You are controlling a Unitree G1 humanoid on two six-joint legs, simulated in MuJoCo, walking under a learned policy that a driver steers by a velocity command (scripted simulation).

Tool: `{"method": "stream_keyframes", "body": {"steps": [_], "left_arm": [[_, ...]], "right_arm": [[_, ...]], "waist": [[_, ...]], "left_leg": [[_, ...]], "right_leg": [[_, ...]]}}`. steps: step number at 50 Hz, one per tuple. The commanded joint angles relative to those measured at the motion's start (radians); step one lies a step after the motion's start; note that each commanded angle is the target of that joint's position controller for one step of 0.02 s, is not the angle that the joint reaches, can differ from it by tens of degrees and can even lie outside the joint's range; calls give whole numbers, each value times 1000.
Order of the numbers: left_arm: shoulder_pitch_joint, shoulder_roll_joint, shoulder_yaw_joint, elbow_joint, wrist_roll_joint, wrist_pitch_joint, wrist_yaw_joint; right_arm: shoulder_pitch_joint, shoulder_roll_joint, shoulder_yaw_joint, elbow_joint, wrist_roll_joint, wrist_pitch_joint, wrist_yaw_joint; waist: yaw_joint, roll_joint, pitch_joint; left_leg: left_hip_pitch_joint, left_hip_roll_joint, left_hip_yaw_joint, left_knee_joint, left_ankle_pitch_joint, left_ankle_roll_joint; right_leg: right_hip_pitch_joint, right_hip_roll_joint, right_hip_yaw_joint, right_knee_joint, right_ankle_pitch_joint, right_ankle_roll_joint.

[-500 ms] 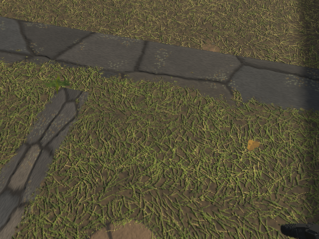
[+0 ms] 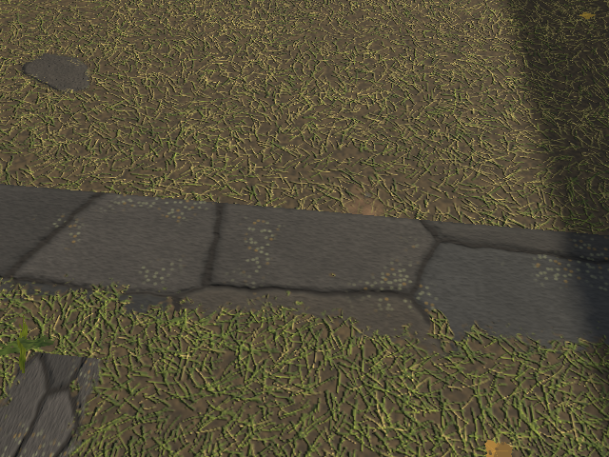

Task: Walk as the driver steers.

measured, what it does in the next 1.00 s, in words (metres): walks ahead, turning right: left foot, then right foot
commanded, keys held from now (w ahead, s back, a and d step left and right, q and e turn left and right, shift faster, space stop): w+e+shift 0.24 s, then e+shift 0.52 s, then w+e+shift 0.12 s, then w+shift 0.06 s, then w+q+shift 0.06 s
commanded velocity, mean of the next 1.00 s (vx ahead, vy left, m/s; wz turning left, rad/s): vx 0.56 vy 0.00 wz -0.90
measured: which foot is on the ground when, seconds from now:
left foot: down 0.00-0.00, up 0.02-0.38, down 0.40-0.86, up 0.88-1.00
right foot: down 0.00-0.40, up 0.42-0.84, down 0.86-1.00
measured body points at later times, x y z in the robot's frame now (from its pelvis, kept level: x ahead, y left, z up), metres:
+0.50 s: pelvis +0.41 +0.04 +0.01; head +0.47 +0.02 +0.45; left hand +0.59 +0.31 -0.11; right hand +0.51 -0.27 -0.08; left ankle +0.57 +0.12 -0.71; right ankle +0.24 +0.00 -0.60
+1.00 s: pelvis +0.55 -0.07 +0.02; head +0.54 -0.09 +0.47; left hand +0.85 -0.01 -0.07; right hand +0.41 -0.33 -0.10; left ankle +0.66 +0.03 -0.64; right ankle +0.50 -0.11 -0.71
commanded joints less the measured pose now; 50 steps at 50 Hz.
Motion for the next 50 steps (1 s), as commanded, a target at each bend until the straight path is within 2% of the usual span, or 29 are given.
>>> {"method": "stream_keyframes", "body": {"steps": [1, 2, 3, 4, 5, 7, 10, 12, 16, 18, 19, 20, 21, 22, 23, 24, 25, 27, 29, 34, 38, 41, 42, 43, 44, 45, 47, 49, 50], "left_arm": [[587, 192, 99, 152, -40, 32, 40], [425, 242, 93, 114, -1, 25, 39], [365, 254, 101, 67, 15, 22, 51], [324, 173, 91, 47, 26, 19, 64], [269, 142, 82, 49, 26, 12, 65], [239, 162, 79, 39, 16, -25, 70], [223, 189, 86, 23, 9, -57, 62], [244, 190, 96, 24, -2, -60, 52], [333, 209, 115, 50, -9, -32, 43], [309, 229, 123, 40, -5, -26, 55], [247, 245, 128, 18, -11, -29, 58], [192, 191, 116, -18, -23, -37, 58], [224, 48, 80, -61, -24, -34, 75], [387, 112, 79, -106, -56, -20, 90], [333, 171, 87, -66, -12, 2, 93], [215, 182, 93, -80, 7, 15, 80], [168, 171, 96, -92, 18, 28, 62], [135, 125, 87, -119, 32, 65, 29], [105, 95, 76, -155, 30, 82, 20], [25, 83, 59, -227, 24, 101, 0], [-66, 101, 62, -262, 10, 107, -2], [-115, 150, 80, -302, 17, 109, -6], [-41, 168, 92, -271, 25, 100, -2], [153, 230, 120, -197, 32, 84, 19], [216, 354, 146, -209, 9, 80, 31], [233, 312, 131, -232, -1, 72, 37], [170, 225, 101, -209, 19, 59, 58], [80, 145, 68, -209, 23, 25, 66], [83, 131, 59, -198, 24, 5, 61]], "right_arm": [[-420, -155, -42, -170, -16, 3, 10], [-285, -10, 4, -267, -19, -19, 21], [-200, -30, 24, -326, -3, -42, 35], [-232, -108, 21, -307, -23, -64, 44], [-278, -138, 12, -304, -36, -59, 47], [-282, -133, 24, -302, -65, -8, 44], [-399, -122, 38, -349, -45, 22, 52], [-494, -90, 52, -385, -15, 21, 57], [-521, -89, 49, -404, -8, 1, 43], [-422, -148, 25, -382, -14, -13, 25], [-284, -186, 8, -345, -12, -25, 15], [-88, -249, -14, -299, -25, -38, 8], [55, -306, -26, -275, -45, -37, 7], [3, -336, -49, -289, -40, -22, 22], [-130, -236, -42, -332, -23, -7, 17], [-187, -126, -9, -334, -21, 2, 14], [-193, -102, 0, -315, -27, 13, 14], [-155, -132, -11, -271, -6, 19, 8], [-155, -157, -25, -254, 2, 12, 15], [-242, -184, -43, -259, 2, 17, 18], [-202, -236, -69, -258, 9, 40, 31], [-115, -284, -90, -260, -2, 79, 38], [-98, -272, -88, -262, -11, 94, 39], [-106, -226, -74, -280, -19, 104, 43], [-216, -146, -49, -390, -34, 100, 55], [-331, -199, -60, -426, -54, 90, 54], [-291, -213, -62, -393, -22, 63, 62], [-165, -193, -55, -309, -32, 60, 69], [-149, -186, -52, -287, -29, 67, 74]], "waist": [[358, -163, -87], [86, -238, -81], [52, -197, -275], [30, 40, -133], [-20, 160, -38], [-73, 179, 51], [-48, 125, 85], [10, 61, 70], [91, -10, -10], [39, -41, -85], [-51, -35, -146], [-139, -19, -254], [-133, 189, -388], [-43, 370, -632], [-41, 221, -551], [-58, 158, -374], [-50, 127, -282], [-35, 175, -170], [-12, 173, -147], [33, 181, -112], [-8, 191, -75], [-51, 186, -85], [-24, 115, -103], [58, -96, -148], [96, -371, -110], [139, -193, -66], [42, -119, -3], [-38, -94, -47], [-42, -81, -61]], "left_leg": [[-693, -7, -81, 1167, 148, 0], [-1038, -21, -256, 1373, -158, -31], [-1161, 3, -430, 1348, -166, -30], [-1162, 66, -442, 1178, -73, 2], [-1093, 112, -433, 1051, -25, -1], [-979, 164, -417, 880, -23, -36], [-802, 203, -342, 545, 136, -82], [-728, 190, -320, 323, 303, -82], [-641, 58, -271, 75, 411, -48], [-499, 10, -303, -21, 390, -34], [-350, 40, -322, -78, 479, -20], [-114, 176, -407, -30, 562, 9], [139, 517, -633, 122, 1077, 20], [260, 699, -953, 96, 1074, 183], [104, 597, -865, 30, 788, 183], [-51, 496, -674, -5, 710, 152], [-142, 444, -574, -31, 701, 134], [-295, 412, -447, -81, 771, 132], [-348, 427, -389, -123, 800, 153], [-500, 412, -170, -153, 618, 113], [-478, 424, -81, -77, 536, 56], [-430, 481, -95, -40, 30, 36], [-485, 458, -67, 83, -113, 24], [-634, 366, 12, 431, -154, -15], [-1119, 151, -47, 764, -399, -83], [-1243, 150, -283, 822, -324, -73], [-1146, 207, -329, 725, -131, -49], [-965, 232, -308, 621, 22, -43], [-919, 227, -291, 606, 76, -41]], "right_leg": [[732, -31, 206, -107, -95, -120], [805, -107, 534, 12, 153, -224], [930, -288, 954, -269, -340, -363], [743, -302, 1039, -470, -612, -295], [557, -266, 950, -495, -650, -227], [310, -185, 813, -501, -522, -191], [89, -75, 621, -543, -321, -162], [112, -29, 562, -524, -223, -113], [334, 2, 529, -291, 297, -1], [398, 22, 562, -112, 394, 68], [371, 48, 550, 68, 363, 103], [242, 79, 515, 314, 138, 132], [24, 143, 366, 630, -761, 139], [-82, 108, 332, 841, -730, 158], [-103, 13, 299, 824, -567, 159], [-125, -5, 261, 759, -485, 179], [-135, -28, 250, 729, -465, 199], [-105, -64, 242, 662, -468, 215], [-97, -73, 226, 602, -439, 212], [73, -115, 174, 298, -187, 175], [189, -74, 83, 97, -236, 147], [237, -58, 45, 37, -472, 96], [352, -32, 47, -7, -511, 73], [539, -83, 237, -156, -700, 9], [720, -308, 881, -429, -1110, -150], [664, -390, 1048, -551, -1094, -179], [520, -339, 815, -502, -891, -136], [441, -242, 606, -503, -643, -67], [420, -226, 549, -511, -554, -59]]}}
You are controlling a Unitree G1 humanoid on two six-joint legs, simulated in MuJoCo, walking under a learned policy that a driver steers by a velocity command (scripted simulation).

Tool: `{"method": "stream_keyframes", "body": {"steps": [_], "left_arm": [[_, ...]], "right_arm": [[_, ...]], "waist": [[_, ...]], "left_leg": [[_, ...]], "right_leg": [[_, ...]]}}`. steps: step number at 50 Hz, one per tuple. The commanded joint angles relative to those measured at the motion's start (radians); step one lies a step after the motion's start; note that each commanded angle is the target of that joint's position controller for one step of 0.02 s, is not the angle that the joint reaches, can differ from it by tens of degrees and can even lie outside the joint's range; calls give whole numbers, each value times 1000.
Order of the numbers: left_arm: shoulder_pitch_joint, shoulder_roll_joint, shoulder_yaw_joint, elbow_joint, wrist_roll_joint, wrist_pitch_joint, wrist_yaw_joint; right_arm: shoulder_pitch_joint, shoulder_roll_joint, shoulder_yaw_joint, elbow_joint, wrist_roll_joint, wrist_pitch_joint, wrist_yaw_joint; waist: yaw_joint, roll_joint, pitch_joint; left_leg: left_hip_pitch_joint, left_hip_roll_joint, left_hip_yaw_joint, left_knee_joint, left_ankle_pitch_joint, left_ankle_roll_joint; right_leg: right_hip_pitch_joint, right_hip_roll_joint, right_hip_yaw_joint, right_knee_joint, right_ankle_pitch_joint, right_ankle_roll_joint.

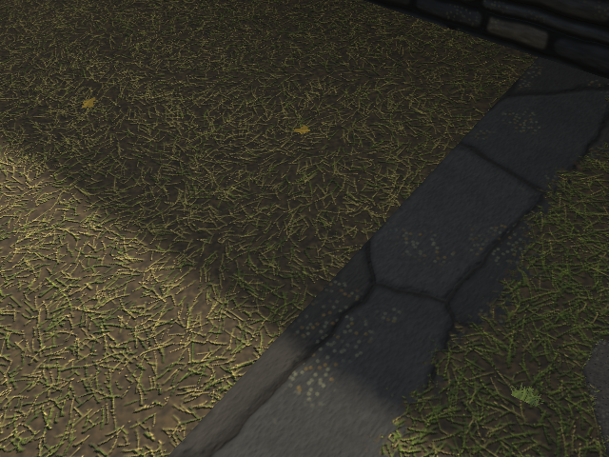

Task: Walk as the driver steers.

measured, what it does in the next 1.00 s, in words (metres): walks ahead, turning left: left foot, then right foot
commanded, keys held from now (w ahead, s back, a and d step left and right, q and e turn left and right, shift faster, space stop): w+q+shift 1.00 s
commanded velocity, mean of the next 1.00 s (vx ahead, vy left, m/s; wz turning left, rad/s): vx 0.92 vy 0.00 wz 0.67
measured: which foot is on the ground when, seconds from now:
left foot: up 0.00-0.38, down 0.40-0.84, up 0.86-1.00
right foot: down 0.00-0.42, up 0.44-0.82, down 0.84-1.00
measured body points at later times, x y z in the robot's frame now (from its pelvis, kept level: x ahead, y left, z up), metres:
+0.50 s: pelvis +0.35 +0.11 -0.02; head +0.39 +0.11 +0.43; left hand +0.36 +0.38 -0.14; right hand +0.54 -0.14 -0.13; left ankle +0.41 +0.17 -0.73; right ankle +0.17 -0.07 -0.59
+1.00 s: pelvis +0.80 +0.25 +0.00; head +0.82 +0.26 +0.45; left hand +0.67 +0.53 -0.09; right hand +1.10 +0.11 -0.10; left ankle +0.66 +0.26 -0.62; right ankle +0.89 +0.16 -0.73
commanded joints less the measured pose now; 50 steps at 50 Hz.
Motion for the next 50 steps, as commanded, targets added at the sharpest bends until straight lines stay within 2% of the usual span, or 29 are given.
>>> {"method": "stream_keyframes", "body": {"steps": [1, 4, 7, 10, 15, 16, 18, 19, 20, 21, 22, 23, 24, 25, 27, 29, 33, 36, 38, 40, 41, 42, 43, 44, 45, 46, 47, 48, 50], "left_arm": [[1, 110, 22, -37, 4, -65, 3], [77, 136, 31, 6, -2, -90, -11], [131, 149, 34, 33, 8, -109, -3], [128, 142, 30, 56, 10, -124, 7], [144, 134, 21, 110, 13, -139, 19], [134, 145, 21, 119, 15, -138, 21], [142, 194, 29, 129, 28, -124, 32], [126, 221, 36, 125, 38, -107, 38], [97, 233, 38, 110, 34, -97, 41], [118, 164, 13, 82, 19, -109, 30], [82, 72, -10, 10, 6, -136, 1], [-36, 123, -12, -28, 16, -154, 1], [-88, 124, -20, -46, 13, -170, 2], [-81, 107, -31, -44, 17, -175, 4], [-58, 94, -40, -48, 48, -137, 2], [-62, 87, -45, -58, 58, -95, -3], [-289, 64, -68, -150, 30, -89, -26], [-336, 72, -68, -158, 10, -96, -28], [-323, 101, -58, -154, 8, -102, -18], [-167, 168, -28, -106, 5, -106, 2], [18, 208, -6, -65, 0, -108, 19], [239, 260, 21, -24, 11, -111, 44], [327, 335, 40, -11, 58, -115, 55], [201, 350, 51, -24, 48, -109, 42], [74, 232, 35, -50, 38, -103, 36], [37, 163, 19, -41, 30, -99, 32], [44, 136, 12, -17, 33, -98, 30], [74, 127, 6, 17, 29, -104, 33], [116, 89, -2, 74, 9, -124, 20]], "right_arm": [[22, -112, -26, -29, 9, -11, 11], [-65, -83, -20, -37, 31, -4, 26], [-116, -77, -28, -41, 42, -6, 35], [-146, -84, -36, -42, 32, -11, 45], [-244, -47, -12, -79, 20, -16, 73], [-230, -41, -8, -82, 22, -15, 70], [-133, -72, -18, -65, 28, -11, 54], [21, -106, -33, -29, 32, -14, 46], [248, -160, -57, 37, 22, -24, 34], [361, -271, -98, 65, 10, -17, 16], [286, -353, -121, 55, 28, -5, 14], [260, -327, -120, 42, 41, -6, 16], [262, -292, -113, 61, 42, -12, 4], [239, -237, -100, 74, 38, -17, -5], [155, -168, -71, 66, 39, -30, -16], [144, -158, -63, 58, 49, -49, -12], [142, -179, -71, 49, 52, -65, -12], [173, -210, -84, 61, 63, -69, -11], [169, -225, -91, 62, 63, -69, -18], [148, -265, -100, 59, 51, -68, -24], [106, -293, -104, 54, 41, -69, -18], [68, -230, -86, 41, 32, -83, -15], [101, -45, -39, -4, 56, -91, -17], [172, -62, -20, -45, 76, -83, -14], [87, -135, -29, -8, 47, -63, -19], [31, -152, -32, -8, 29, -51, -7], [-12, -148, -33, -9, 20, -39, 9], [-27, -121, -28, -27, 10, -26, 25], [-70, -76, -12, -56, 10, 0, 42]], "waist": [[5, -135, -7], [36, -87, 45], [64, -88, 88], [56, -81, 123], [79, -86, 173], [63, -92, 156], [8, -157, 36], [-68, -191, -59], [-177, -161, -174], [-197, -33, -263], [-101, 244, -305], [-142, 76, -284], [-128, -21, -192], [-75, -113, -104], [11, -117, -15], [35, -93, 35], [-17, -41, 123], [-62, -1, 68], [-56, 1, 36], [18, -6, -76], [132, -27, -174], [233, -60, -284], [199, -354, -381], [85, -523, -431], [87, -298, -258], [84, -166, -153], [79, -104, -95], [61, -136, -52], [40, -160, 4]], "left_leg": [[-181, 38, -24, -66, 174, 12], [-265, 36, -37, -177, 287, 24], [-359, -24, -124, -204, 345, 32], [-415, -39, -113, -220, 395, 51], [-306, -35, 43, -387, 388, 133], [-232, -65, 86, -431, 351, 164], [-69, -170, 169, -420, 224, 217], [73, -220, 176, -408, 130, 241], [366, -257, 142, -470, 105, 269], [684, -106, -145, -526, -148, 338], [867, 131, -801, -776, -339, 490], [883, 134, -896, -846, -241, 477], [771, 131, -780, -852, -119, 435], [611, 95, -675, -861, -22, 391], [375, 7, -516, -886, 52, 364], [244, -39, -451, -926, 76, 378], [90, -118, -372, -998, 211, 333], [186, -99, -390, -959, 462, 284], [289, -79, -416, -896, 567, 252], [382, -82, -425, -686, 829, 209], [348, -109, -401, -457, 879, 187], [200, -149, -361, -161, 735, 172], [-98, -266, -254, 182, -58, 166], [-246, -234, -196, 327, -89, 172], [-289, -152, -163, 334, 35, 173], [-273, -109, -136, 279, 104, 162], [-249, -78, -127, 243, 119, 152], [-246, -53, -130, 222, 120, 143], [-270, -15, -119, 200, 132, 133]], "right_leg": [[145, -252, 357, -429, -167, -142], [210, -275, 288, -488, -136, -125], [285, -320, 208, -524, -121, -101], [341, -329, 101, -545, -54, -66], [385, -314, -85, -551, 250, -30], [400, -307, -134, -493, 515, -15], [486, -321, -180, -247, 1180, 10], [487, -329, -186, -16, 1354, 12], [345, -310, -192, 302, 1292, 20], [7, -232, -184, 668, 875, 54], [-414, 15, -51, 1020, -113, 109], [-552, -35, 128, 1075, -57, 83], [-554, -101, 144, 1008, -9, 78], [-503, -153, 134, 874, 20, 75], [-403, -194, 126, 755, -17, 106], [-386, -212, 97, 656, -51, 135], [-294, -190, 27, 257, 235, 173], [-170, -139, 23, 72, 405, 157], [-105, -120, 46, -14, 390, 142], [79, -68, 52, -30, 228, 125], [273, -69, 33, -23, 141, 116], [527, -182, 125, 21, -43, 94], [750, -479, 555, -115, -477, 46], [715, -576, 1003, -325, -613, -18], [562, -514, 837, -326, -652, -18], [431, -472, 637, -298, -452, -9], [345, -428, 495, -299, -270, 9], [285, -404, 389, -310, -166, 16], [234, -383, 249, -342, -8, 36]]}}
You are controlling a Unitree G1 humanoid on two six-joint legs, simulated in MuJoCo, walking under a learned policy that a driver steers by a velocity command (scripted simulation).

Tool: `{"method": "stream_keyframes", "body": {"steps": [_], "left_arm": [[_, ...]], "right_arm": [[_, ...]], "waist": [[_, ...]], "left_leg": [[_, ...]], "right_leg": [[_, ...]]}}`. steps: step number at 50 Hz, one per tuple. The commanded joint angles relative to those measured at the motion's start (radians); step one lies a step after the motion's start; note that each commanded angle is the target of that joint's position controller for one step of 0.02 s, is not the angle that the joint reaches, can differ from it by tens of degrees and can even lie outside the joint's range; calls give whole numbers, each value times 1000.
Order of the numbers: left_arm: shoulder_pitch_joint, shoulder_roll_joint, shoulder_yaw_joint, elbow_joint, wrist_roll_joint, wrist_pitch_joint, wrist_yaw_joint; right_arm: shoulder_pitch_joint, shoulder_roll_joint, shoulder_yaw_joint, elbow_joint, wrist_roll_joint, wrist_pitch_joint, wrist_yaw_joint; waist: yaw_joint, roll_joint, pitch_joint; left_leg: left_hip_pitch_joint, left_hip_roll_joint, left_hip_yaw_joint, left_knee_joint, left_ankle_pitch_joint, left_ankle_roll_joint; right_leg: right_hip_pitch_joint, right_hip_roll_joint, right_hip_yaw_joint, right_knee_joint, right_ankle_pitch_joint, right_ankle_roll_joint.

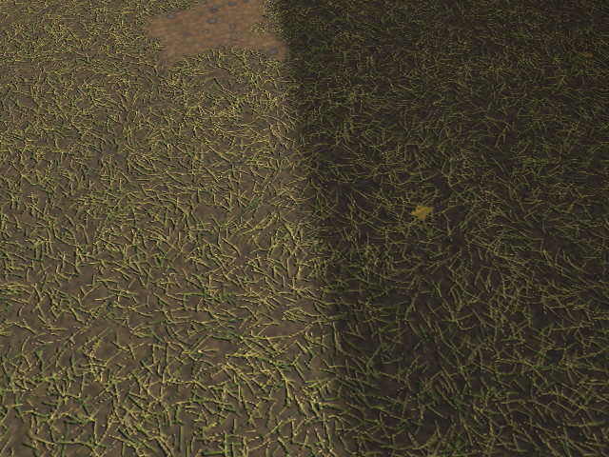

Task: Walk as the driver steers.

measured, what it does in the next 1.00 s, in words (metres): walks ahead, turning left: left foot, then right foot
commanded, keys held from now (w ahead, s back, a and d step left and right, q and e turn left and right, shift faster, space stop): w+q+shift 0.34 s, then w+shift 0.66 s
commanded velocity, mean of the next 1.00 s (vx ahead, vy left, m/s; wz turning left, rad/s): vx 1.00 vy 0.00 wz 0.56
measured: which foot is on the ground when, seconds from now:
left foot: up 0.00-0.28, down 0.30-0.74, up 0.76-1.00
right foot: down 0.00-0.30, up 0.32-0.70, down 0.72-1.00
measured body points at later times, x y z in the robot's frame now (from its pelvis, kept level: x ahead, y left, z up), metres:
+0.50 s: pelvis +0.45 +0.07 -0.01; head +0.48 +0.06 +0.44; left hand +0.51 +0.35 -0.09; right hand +0.58 -0.19 -0.14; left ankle +0.41 +0.06 -0.73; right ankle +0.56 -0.08 -0.65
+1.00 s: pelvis +0.91 +0.21 +0.01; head +0.92 +0.22 +0.46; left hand +0.72 +0.41 -0.13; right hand +1.21 +0.12 -0.07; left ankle +0.95 +0.40 -0.66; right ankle +0.89 +0.10 -0.73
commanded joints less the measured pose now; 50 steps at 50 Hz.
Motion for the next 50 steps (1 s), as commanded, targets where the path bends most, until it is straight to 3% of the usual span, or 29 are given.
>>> {"method": "stream_keyframes", "body": {"steps": [1, 5, 7, 9, 11, 13, 14, 15, 16, 17, 18, 19, 20, 22, 23, 24, 27, 30, 33, 35, 36, 37, 38, 39, 41, 43, 45, 48, 50], "left_arm": [[113, 43, 12, 24, -23, -33, -14], [71, 62, 16, 47, -18, -55, -20], [108, 79, 20, 73, -18, -56, -17], [152, 105, 24, 93, -15, -52, -10], [187, 157, 36, 94, -19, -34, 4], [142, 217, 54, 77, -12, 3, 20], [91, 224, 57, 52, -7, 18, 18], [83, 189, 56, 49, 2, 23, 4], [85, 25, 13, -1, 21, 13, -10], [78, 83, 17, -131, -15, -11, -13], [-1, 119, 12, -128, -10, -35, -11], [-8, 118, 8, -110, -16, -41, -10], [-14, 101, 2, -95, 0, -32, -5], [37, 70, -8, -72, 27, 10, -13], [28, 45, -12, -67, 30, 28, -21], [-21, 23, -22, -104, 25, 34, -29], [-219, -9, -42, -161, 2, 23, -47], [-287, -4, -38, -165, -23, 17, -59], [-280, 45, -17, -162, -17, 16, -46], [-60, 114, 18, -100, -24, 15, -25], [157, 144, 36, -37, -25, 19, -9], [357, 214, 60, 3, -6, 23, 13], [301, 281, 77, 12, 14, 19, -3], [190, 188, 69, -10, 2, 21, -24], [105, 71, 45, 15, -4, 10, -31], [110, 32, 27, 64, -1, -3, -26], [131, 37, 25, 99, -23, -21, -27], [141, 64, 28, 116, -35, -41, -37], [153, 67, 30, 124, -46, -51, -42]], "right_arm": [[-81, 37, 27, -125, -9, 20, 30], [-201, 30, 42, -188, 0, 26, 44], [-272, 27, 49, -197, 1, 24, 57], [-326, 46, 60, -205, 0, 17, 65], [-280, 25, 52, -178, 0, 10, 56], [-35, -35, 24, -109, 4, 4, 36], [191, -79, -4, -36, 6, -2, 18], [274, -119, -36, 14, 15, 1, -11], [183, -199, -50, -1, 28, 14, -27], [182, -266, -68, -47, 0, 29, -27], [183, -204, -64, -47, 4, 28, -38], [148, -145, -51, -27, 5, 15, -47], [114, -112, -39, -15, 5, -4, -52], [81, -50, -10, -7, 13, -42, -60], [82, -28, -1, 8, 19, -58, -55], [112, -40, -2, 20, 20, -72, -50], [155, -32, -5, 46, 29, -91, -36], [217, -55, -9, 77, 47, -106, -29], [238, -102, -15, 105, 31, -101, -41], [224, -145, -23, 118, -1, -85, -54], [162, -145, -23, 114, -17, -74, -58], [143, -57, -1, 94, -26, -78, -60], [284, 74, 30, 44, 46, -94, -40], [212, 5, 33, 55, 22, -94, -52], [58, -5, 37, 28, 10, -88, -39], [36, 39, 52, 0, -14, -65, -15], [11, 64, 63, -18, -18, -45, -2], [-155, 47, 77, -89, -19, -47, 7], [-241, 60, 90, -113, -10, -57, 21]], "waist": [[11, -152, 7], [-25, -137, 74], [-6, -97, 115], [1, -86, 141], [-34, -128, 69], [-177, -174, -70], [-269, -167, -163], [-267, -65, -177], [-136, 151, -106], [-119, 168, -329], [-131, -20, -235], [-77, -110, -84], [-24, -171, -26], [47, -186, 16], [55, -186, 26], [45, -129, 55], [-24, -99, 109], [-76, -67, 84], [-62, -25, 27], [58, 27, -111], [187, 18, -186], [259, -72, -292], [94, -483, -414], [102, -269, -299], [64, -22, -80], [0, -61, -8], [-31, -99, 48], [-27, -97, 123], [-11, -76, 134]], "left_leg": [[-304, 122, -53, 4, 54, -13], [-284, 115, 12, -181, 253, -15], [-243, 87, 102, -346, 306, 10], [-155, 43, 186, -493, 308, 50], [-39, -37, 244, -545, 258, 82], [224, -93, 222, -551, 155, 121], [474, -106, 162, -593, 111, 159], [684, -69, 49, -658, 44, 184], [723, 106, -279, -646, 181, 221], [977, 252, -749, -903, -38, 414], [879, 284, -798, -1051, -153, 363], [689, 260, -708, -1080, -100, 321], [526, 219, -612, -1076, 8, 291], [299, 151, -457, -1091, 142, 265], [245, 104, -382, -1111, 132, 240], [192, 105, -361, -1137, 202, 250], [156, 22, -218, -1187, 337, 185], [269, 66, -200, -1243, 516, 139], [512, 110, -171, -1111, 921, 99], [585, 138, -162, -819, 1178, 63], [476, 109, -129, -558, 1103, 52], [274, 45, -84, -158, 773, 45], [-79, -160, -83, 196, -113, -9], [-222, -82, -128, 226, -86, 20], [-216, 16, -107, 106, 17, 20], [-167, 52, -117, 20, 4, 9], [-200, 81, -109, -63, 0, -10], [-253, 122, -26, -305, 175, -40], [-133, 119, 43, -535, 339, -39]], "right_leg": [[216, -262, 248, -311, 41, -88], [147, -205, -12, -388, 266, -67], [179, -166, -113, -415, 374, -46], [223, -162, -184, -390, 673, -26], [332, -179, -202, -253, 1141, -14], [333, -227, -182, 80, 1371, -25], [221, -239, -153, 366, 1305, -45], [-6, -135, -146, 724, 630, -34], [-328, 18, -106, 1095, -245, -15], [-593, 65, 123, 1205, -238, 6], [-645, -6, 177, 1104, -136, -3], [-596, -46, 165, 993, -72, -5], [-509, -79, 157, 919, -74, 2], [-371, -125, 158, 792, -104, 27], [-347, -139, 145, 725, -106, 31], [-347, -147, 123, 635, -66, 37], [-286, -130, 71, 313, 242, 10], [-170, -68, 34, 117, 490, -44], [-136, 15, 9, 33, 363, -92], [65, 77, 24, 50, 170, -119], [283, 56, 27, 34, 110, -132], [514, -112, 204, 94, -158, -159], [705, -368, 870, -151, -386, -293], [634, -334, 938, -239, -427, -297], [342, -274, 637, -255, -246, -271], [164, -208, 494, -300, -190, -233], [95, -181, 412, -372, -164, -223], [43, -131, 262, -476, 7, -227], [9, -84, 155, -519, 178, -201]]}}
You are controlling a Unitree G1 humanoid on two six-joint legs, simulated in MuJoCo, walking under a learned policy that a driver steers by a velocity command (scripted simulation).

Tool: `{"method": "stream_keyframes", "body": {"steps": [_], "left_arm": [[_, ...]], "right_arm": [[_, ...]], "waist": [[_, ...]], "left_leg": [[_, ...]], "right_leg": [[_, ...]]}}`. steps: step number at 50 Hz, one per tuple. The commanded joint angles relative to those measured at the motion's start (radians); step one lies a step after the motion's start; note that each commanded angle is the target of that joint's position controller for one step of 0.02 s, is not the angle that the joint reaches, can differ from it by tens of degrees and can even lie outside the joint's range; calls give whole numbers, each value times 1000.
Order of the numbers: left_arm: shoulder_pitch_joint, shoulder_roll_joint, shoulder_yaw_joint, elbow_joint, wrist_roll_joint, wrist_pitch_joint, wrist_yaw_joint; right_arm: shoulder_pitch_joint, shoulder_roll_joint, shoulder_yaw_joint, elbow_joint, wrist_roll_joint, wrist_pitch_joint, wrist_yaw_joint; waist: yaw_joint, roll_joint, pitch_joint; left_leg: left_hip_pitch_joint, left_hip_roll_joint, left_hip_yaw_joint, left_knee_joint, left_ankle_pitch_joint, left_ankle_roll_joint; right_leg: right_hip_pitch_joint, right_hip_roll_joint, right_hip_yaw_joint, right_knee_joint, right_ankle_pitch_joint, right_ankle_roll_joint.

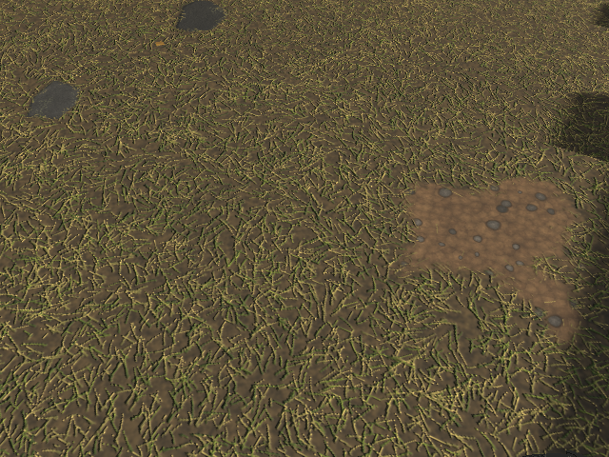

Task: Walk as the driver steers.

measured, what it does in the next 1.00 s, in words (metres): walks ahead, turning right: left foot, then right foot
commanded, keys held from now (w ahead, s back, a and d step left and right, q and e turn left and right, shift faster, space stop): w+shift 0.18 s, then w+e+shift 0.74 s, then e+shift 0.04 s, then shift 0.04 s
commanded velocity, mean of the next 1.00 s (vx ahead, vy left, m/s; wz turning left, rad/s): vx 0.99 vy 0.00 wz -0.57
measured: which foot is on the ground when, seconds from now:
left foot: up 0.00-0.16, down 0.18-0.64, up 0.66-1.00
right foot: down 0.00-0.20, up 0.22-0.62, down 0.64-1.00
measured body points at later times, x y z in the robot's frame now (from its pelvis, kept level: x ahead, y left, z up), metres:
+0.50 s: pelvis +0.49 +0.03 -0.01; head +0.51 +0.02 +0.44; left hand +0.71 +0.25 -0.11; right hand +0.40 -0.24 -0.14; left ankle +0.36 +0.11 -0.74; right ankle +0.65 -0.12 -0.67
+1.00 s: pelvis +0.96 -0.09 -0.01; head +0.99 -0.11 +0.44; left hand +1.10 +0.18 -0.13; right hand +1.09 -0.41 -0.05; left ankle +1.23 -0.06 -0.70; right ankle +0.79 -0.06 -0.74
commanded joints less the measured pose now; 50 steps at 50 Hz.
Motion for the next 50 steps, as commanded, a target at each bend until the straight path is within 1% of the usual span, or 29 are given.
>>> {"method": "stream_keyframes", "body": {"steps": [1, 3, 6, 8, 9, 10, 11, 12, 13, 14, 16, 18, 20, 23, 25, 27, 29, 30, 31, 32, 33, 34, 35, 36, 37, 39, 41, 46, 50], "left_arm": [[-72, 117, 19, -70, -23, -44, -5], [-47, 150, 23, -53, -28, -48, -4], [-5, 191, 26, -19, -11, -32, 10], [-12, 232, 34, -5, 16, -1, 34], [-53, 230, 33, -16, 21, 11, 41], [-33, 124, 11, -48, 28, 9, 36], [88, 19, -14, -91, -37, -4, 16], [-48, 117, 2, -97, -27, -4, 29], [-156, 121, 3, -114, -27, -5, 27], [-174, 98, -3, -112, -23, -1, 20], [-140, 57, -9, -101, 5, 38, -5], [-192, 33, -10, -123, 11, 71, -21], [-307, 29, -14, -168, 11, 82, -33], [-420, 15, -27, -208, -4, 74, -44], [-499, 14, -35, -238, -3, 68, -56], [-506, 35, -33, -235, 1, 63, -61], [-388, 81, -18, -202, -1, 63, -55], [-238, 120, -1, -163, -1, 65, -48], [-24, 166, 26, -100, 0, 67, -34], [121, 207, 58, -57, -7, 71, -11], [26, 267, 78, -51, -21, 82, 8], [-42, 362, 99, -96, 10, 96, 7], [-76, 301, 96, -131, 11, 95, 15], [-104, 221, 79, -116, 10, 91, 22], [-131, 191, 70, -105, 6, 80, 24], [-174, 162, 53, -115, -2, 48, 31], [-184, 179, 54, -129, -10, 23, 24], [-129, 207, 78, -138, -18, 13, 5], [-54, 219, 87, -111, -21, 31, 20]], "right_arm": [[-140, -31, 11, -92, 11, -17, 21], [-158, -33, 10, -88, 20, -16, 19], [-152, -73, -5, -82, 2, -22, -2], [101, -136, -37, -9, 1, -19, -24], [321, -175, -59, 61, -1, -16, -40], [477, -261, -88, 91, -17, -16, -59], [408, -303, -104, 74, -26, -15, -54], [321, -227, -104, 65, -11, -13, -47], [267, -154, -87, 80, -6, -27, -46], [242, -117, -82, 99, -12, -38, -43], [237, -69, -66, 132, -1, -56, -48], [249, -53, -63, 161, 25, -76, -43], [253, -52, -62, 171, 29, -88, -40], [261, -47, -57, 183, 26, -97, -39], [293, -74, -58, 194, 34, -99, -50], [325, -113, -62, 198, 36, -95, -69], [319, -178, -78, 180, 29, -66, -96], [284, -206, -88, 165, 21, -45, -105], [225, -225, -96, 142, 11, -25, -106], [182, -227, -104, 135, 5, -13, -94], [152, -61, -65, 88, -9, -30, -69], [218, -50, -49, -29, 27, -53, -64], [156, -85, -38, -38, 11, -81, -64], [119, -109, -41, -32, 11, -92, -59], [96, -97, -37, -36, -2, -86, -60], [111, -82, -29, -34, -32, -37, -58], [50, -65, -19, -73, -33, -8, -50], [-154, -32, 3, -157, 17, -11, -32], [-77, -87, -18, -141, -4, -34, -58]], "waist": [[-34, -51, 154], [-30, -53, 144], [-46, -109, 75], [-169, -173, -91], [-276, -161, -190], [-282, -4, -317], [-145, 289, -470], [-168, 90, -339], [-154, -7, -160], [-116, -70, -67], [-47, -18, -5], [-23, 6, 52], [-29, 1, 107], [-33, -9, 137], [-43, -25, 159], [-34, -7, 125], [41, 57, 28], [123, 79, -49], [223, 85, -137], [287, 19, -165], [155, -266, -57], [61, -325, -258], [78, -103, -217], [32, 41, -68], [-21, 86, 10], [-89, 101, 61], [-94, 70, 91], [17, -48, 67], [27, -76, -19]], "left_leg": [[166, 2, 104, -271, 231, 2], [204, -19, 125, -347, 301, 20], [254, -99, 175, -419, 166, 60], [519, -168, 169, -404, -9, 92], [758, -128, 124, -415, -46, 115], [1008, 122, -154, -385, -322, 125], [1219, 364, -766, -615, -578, 243], [1129, 303, -712, -689, -576, 208], [945, 269, -503, -692, -423, 178], [788, 236, -382, -727, -270, 152], [602, 184, -205, -790, -181, 101], [563, 164, -86, -847, -121, 72], [541, 121, 63, -888, 22, 36], [535, 39, 257, -897, 289, -12], [580, 51, 310, -911, 453, -36], [702, 72, 339, -836, 832, -63], [803, 108, 338, -633, 1173, -81], [790, 127, 327, -438, 1264, -77], [714, 146, 299, -164, 1240, -63], [569, 81, 299, 227, 851, -53], [203, -116, 251, 612, -296, -69], [-127, -162, 33, 814, -410, -102], [-197, -97, -58, 727, -326, -77], [-164, -49, -63, 591, -250, -69], [-97, -16, -58, 494, -245, -80], [33, 26, -53, 372, -266, -118], [105, 52, -12, 178, -250, -145], [292, -14, 53, -295, 194, -131], [413, -130, 68, -494, 185, -86]], "right_leg": [[-258, -214, 115, -317, 285, -118], [-145, -235, 78, -331, 462, -111], [96, -271, 39, -154, 989, -81], [131, -292, 20, 209, 1230, -56], [9, -264, 7, 501, 1100, -45], [-229, -185, 24, 889, 548, -58], [-594, -18, 127, 1237, -189, -28], [-722, -96, 171, 1252, -94, -58], [-735, -141, 163, 1171, 5, -57], [-687, -177, 161, 1102, 32, -55], [-587, -217, 167, 1038, 43, -38], [-639, -244, 155, 996, 57, -23], [-699, -247, 112, 923, 155, -14], [-664, -203, 10, 716, 340, -33], [-609, -169, -62, 540, 415, -58], [-536, -93, -132, 449, 446, -89], [-401, -17, -159, 426, 350, -114], [-245, 16, -149, 438, 283, -133], [-37, 24, -98, 443, 203, -170], [135, -7, 1, 367, 121, -218], [216, -135, 234, 385, 264, -265], [464, -308, 770, 176, 50, -493], [407, -358, 925, -13, -158, -460], [218, -334, 857, -62, -177, -395], [51, -293, 767, -63, -74, -358], [-188, -209, 612, -68, 67, -329], [-341, -143, 513, -103, 108, -315], [-334, -63, 430, -91, 349, -209], [-85, -54, 426, 194, 830, -93]]}}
